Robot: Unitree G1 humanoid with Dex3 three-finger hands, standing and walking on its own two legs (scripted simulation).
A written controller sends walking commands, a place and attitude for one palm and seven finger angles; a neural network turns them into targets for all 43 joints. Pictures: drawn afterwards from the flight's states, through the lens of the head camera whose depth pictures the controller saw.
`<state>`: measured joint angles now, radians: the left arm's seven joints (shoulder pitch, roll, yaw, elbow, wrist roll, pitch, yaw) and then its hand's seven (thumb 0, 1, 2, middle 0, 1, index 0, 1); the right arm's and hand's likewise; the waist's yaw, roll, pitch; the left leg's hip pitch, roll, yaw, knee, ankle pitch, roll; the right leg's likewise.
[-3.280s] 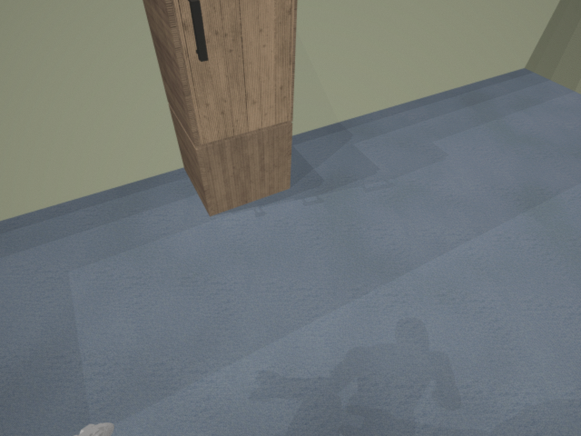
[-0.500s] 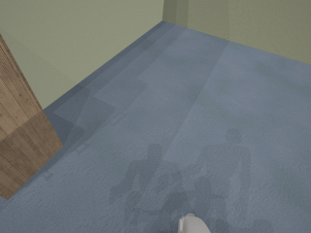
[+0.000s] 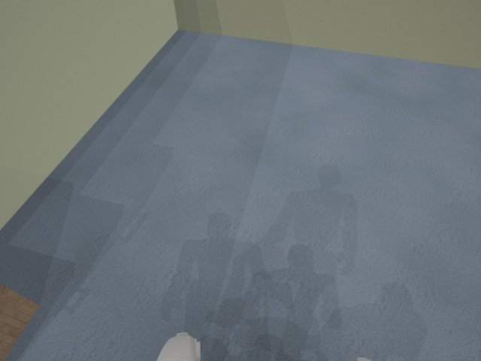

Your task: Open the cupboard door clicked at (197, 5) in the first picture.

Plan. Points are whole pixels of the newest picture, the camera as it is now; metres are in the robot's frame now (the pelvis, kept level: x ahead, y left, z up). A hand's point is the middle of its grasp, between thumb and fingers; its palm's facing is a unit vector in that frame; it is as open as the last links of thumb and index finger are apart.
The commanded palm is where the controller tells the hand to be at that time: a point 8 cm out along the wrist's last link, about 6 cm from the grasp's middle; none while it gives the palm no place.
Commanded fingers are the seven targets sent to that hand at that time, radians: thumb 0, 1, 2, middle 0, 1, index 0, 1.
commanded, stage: turn to face it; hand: left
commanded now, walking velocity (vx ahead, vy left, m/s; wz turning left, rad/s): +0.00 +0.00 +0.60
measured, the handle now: out of the picture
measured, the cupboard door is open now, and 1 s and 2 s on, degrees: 0 0 0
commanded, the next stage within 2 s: none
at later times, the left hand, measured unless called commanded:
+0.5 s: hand out of the picture +0.12 +0.26 -0.17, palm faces +0.27 -0.93 -0.24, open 7.4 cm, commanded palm none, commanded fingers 0.00 0.90 0.90 -0.20 -0.30 -0.20 -0.30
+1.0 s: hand out of the picture +0.04 +0.20 -0.17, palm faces +0.55 -0.80 -0.24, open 7.4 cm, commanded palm none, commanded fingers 0.00 0.90 0.90 -0.20 -0.30 -0.20 -0.30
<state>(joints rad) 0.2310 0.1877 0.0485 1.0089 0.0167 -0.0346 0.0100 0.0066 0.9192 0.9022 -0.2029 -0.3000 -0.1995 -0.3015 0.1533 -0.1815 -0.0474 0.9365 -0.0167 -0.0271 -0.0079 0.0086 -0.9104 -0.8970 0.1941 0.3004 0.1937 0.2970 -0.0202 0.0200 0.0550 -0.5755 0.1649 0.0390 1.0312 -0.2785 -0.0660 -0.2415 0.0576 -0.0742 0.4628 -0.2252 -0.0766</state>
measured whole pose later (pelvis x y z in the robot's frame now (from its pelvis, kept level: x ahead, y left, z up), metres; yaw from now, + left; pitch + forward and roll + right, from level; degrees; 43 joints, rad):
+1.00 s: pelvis +0.09 +0.01 +0.00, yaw +34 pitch +0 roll +1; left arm 0.23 0.19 0.03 0.89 0.03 0.02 0.02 0.01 0.90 0.90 -0.21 -0.30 -0.20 -0.30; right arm 0.15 -0.27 -0.08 0.93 -0.01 0.08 0.03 0.01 -0.91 -0.90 0.19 0.30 0.19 0.30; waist 0.00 -0.01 0.10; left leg -0.40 0.05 0.07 0.84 -0.41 -0.07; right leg -0.18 -0.17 -0.24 0.57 -0.36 0.04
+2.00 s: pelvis +0.09 +0.02 -0.02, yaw +68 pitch +0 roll +0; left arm 0.28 0.26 0.05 0.94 0.01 0.05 0.02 0.01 0.91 0.90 -0.20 -0.30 -0.20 -0.30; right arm 0.13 -0.25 -0.06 0.92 -0.01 0.04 0.03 0.01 -0.91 -0.90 0.19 0.30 0.19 0.30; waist 0.03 -0.05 0.09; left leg -0.29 0.02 0.09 0.63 -0.34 0.01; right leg -0.28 -0.20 -0.20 0.75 -0.45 0.07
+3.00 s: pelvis +0.09 +0.15 -0.01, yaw +80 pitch +0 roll +0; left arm 0.57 0.08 0.01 1.18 0.03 -0.05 0.03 0.01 0.91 0.90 -0.20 -0.30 -0.20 -0.30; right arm 0.17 -0.17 -0.05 1.03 -0.02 0.00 0.04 0.01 -0.91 -0.90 0.19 0.30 0.19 0.30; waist 0.08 0.01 0.04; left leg -0.44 0.08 0.10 0.67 -0.22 0.01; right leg 0.05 -0.10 -0.19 0.36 -0.39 0.07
